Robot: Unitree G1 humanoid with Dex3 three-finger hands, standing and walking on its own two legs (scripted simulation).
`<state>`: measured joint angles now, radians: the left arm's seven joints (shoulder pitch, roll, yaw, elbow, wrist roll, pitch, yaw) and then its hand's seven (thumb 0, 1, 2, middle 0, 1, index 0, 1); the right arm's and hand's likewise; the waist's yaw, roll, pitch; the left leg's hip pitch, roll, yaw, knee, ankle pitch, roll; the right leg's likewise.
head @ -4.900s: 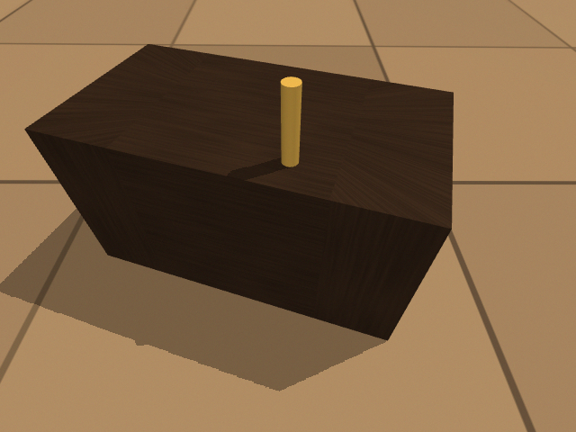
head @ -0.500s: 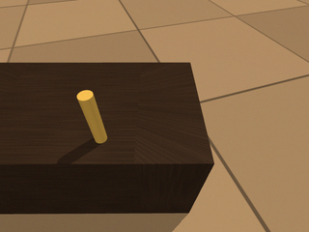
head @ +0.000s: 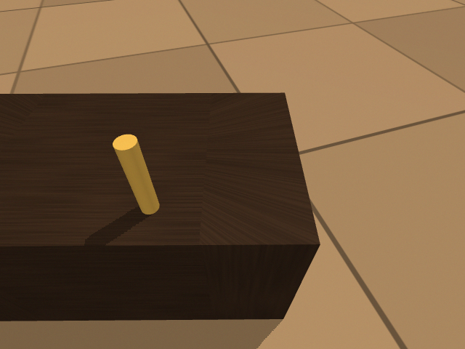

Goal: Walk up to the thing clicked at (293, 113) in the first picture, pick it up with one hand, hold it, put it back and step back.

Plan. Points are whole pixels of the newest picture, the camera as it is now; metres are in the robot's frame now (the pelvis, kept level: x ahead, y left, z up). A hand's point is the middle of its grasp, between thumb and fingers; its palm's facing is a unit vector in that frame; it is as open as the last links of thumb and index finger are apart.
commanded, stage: stand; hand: left
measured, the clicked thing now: (139, 178) +0.48 +0.23 -0.02
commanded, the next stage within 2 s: rise first in 1.38 s
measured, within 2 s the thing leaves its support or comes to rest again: neither
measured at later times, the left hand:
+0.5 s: hand out of the picture +0.08 +0.26 -0.15, palm faces -0.04 -0.94 -0.35, open 7.4 cm
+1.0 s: hand out of the picture +0.09 +0.26 -0.15, palm faces -0.03 -0.94 -0.35, open 7.4 cm
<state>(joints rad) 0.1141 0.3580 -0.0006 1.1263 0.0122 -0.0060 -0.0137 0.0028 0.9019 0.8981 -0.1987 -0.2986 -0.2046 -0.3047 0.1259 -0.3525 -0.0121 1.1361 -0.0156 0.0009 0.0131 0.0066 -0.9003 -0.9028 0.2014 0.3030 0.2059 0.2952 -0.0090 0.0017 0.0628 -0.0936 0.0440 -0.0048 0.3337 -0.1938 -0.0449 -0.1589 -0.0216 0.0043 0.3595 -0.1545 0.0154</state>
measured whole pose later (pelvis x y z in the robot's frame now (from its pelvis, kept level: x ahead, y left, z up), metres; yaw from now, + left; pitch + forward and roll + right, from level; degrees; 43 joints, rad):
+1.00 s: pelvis +0.01 +0.00 +0.00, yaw +0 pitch -3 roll +0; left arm 0.11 0.36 0.00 1.12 0.01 -0.01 -0.01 0.00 0.90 0.90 -0.20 -0.30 -0.20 -0.31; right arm 0.11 -0.35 0.00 1.12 -0.01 0.00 0.01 0.01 -0.90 -0.90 0.20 0.30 0.21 0.30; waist -0.01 0.00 0.05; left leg -0.08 0.05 0.00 0.33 -0.21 -0.04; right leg -0.14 -0.02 0.00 0.35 -0.17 0.02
